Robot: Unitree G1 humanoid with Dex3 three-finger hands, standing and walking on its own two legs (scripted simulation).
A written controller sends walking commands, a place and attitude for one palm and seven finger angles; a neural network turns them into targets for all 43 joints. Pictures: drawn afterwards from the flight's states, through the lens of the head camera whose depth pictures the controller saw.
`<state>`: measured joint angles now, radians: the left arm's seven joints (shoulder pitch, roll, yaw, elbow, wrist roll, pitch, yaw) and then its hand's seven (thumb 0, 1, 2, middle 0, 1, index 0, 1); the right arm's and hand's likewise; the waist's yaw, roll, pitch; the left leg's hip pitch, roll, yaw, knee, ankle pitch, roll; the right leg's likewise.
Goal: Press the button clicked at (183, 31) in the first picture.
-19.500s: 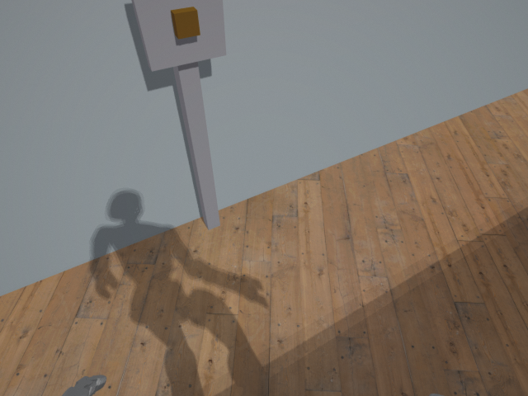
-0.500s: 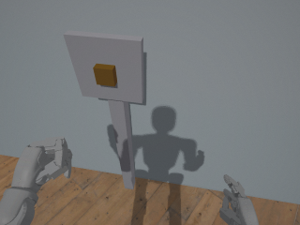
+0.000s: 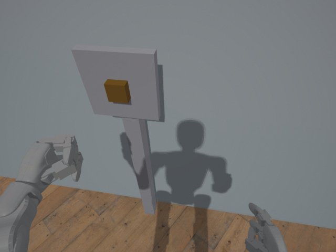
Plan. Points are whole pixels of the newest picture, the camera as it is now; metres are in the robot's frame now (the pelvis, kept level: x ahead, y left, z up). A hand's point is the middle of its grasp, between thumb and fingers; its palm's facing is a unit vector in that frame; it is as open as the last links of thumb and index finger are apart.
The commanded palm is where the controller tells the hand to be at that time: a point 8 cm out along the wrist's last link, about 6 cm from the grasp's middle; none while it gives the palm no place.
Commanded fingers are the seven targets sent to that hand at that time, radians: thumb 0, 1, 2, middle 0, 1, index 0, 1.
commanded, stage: raise the hand and make a fist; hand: left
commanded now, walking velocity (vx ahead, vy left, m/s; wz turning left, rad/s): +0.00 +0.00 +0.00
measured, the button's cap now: (118, 90) +0.48 +0.19 +0.16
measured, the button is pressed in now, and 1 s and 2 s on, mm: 0 0 0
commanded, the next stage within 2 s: aim a knuckle at the button in 0.24 s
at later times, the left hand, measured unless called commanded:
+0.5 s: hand (77, 163) +0.24 +0.21 +0.15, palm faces +0.01 -1.00 -0.09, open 3.1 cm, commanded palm +0.22 +0.25 +0.15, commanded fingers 0.00 0.90 0.90 -1.30 -1.50 -1.30 -1.50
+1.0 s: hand (99, 145) +0.30 +0.19 +0.13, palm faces -0.05 -1.00 -0.06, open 3.1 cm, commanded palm +0.28 +0.23 +0.14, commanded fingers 0.00 0.90 0.90 -1.30 -1.50 -1.30 -1.50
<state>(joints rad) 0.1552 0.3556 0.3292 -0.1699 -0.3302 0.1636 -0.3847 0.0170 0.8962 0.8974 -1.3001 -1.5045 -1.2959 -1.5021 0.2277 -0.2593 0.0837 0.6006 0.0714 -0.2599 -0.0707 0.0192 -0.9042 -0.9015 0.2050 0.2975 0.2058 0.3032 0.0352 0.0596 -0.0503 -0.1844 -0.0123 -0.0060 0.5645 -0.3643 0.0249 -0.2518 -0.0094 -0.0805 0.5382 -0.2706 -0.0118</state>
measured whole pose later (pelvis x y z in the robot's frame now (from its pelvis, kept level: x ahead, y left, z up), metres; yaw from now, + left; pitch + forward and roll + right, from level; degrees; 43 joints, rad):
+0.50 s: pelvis -0.01 -0.02 +0.00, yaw +1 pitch -2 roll -1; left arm 0.08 0.34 0.32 -0.08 -0.31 0.10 -0.35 0.02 0.89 0.90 -1.30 -1.50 -1.30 -1.50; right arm 0.22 -0.26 0.08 0.62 0.07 -0.27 -0.09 0.02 -0.90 -0.90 0.20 0.30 0.20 0.30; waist 0.05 0.06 -0.03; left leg -0.17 0.00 -0.02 0.56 -0.35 0.00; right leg -0.24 0.01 -0.10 0.54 -0.27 -0.04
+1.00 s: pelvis -0.01 -0.01 +0.00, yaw +0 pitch +0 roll +0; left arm -0.13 0.31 0.27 0.16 -0.26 0.04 -0.32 0.02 0.90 0.90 -1.30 -1.50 -1.30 -1.50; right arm 0.24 -0.27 0.06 0.63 0.07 -0.25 -0.09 0.02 -0.91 -0.90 0.20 0.30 0.20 0.30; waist 0.02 0.05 -0.03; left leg -0.21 0.00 0.00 0.56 -0.35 0.01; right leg -0.29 0.00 -0.08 0.55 -0.26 -0.03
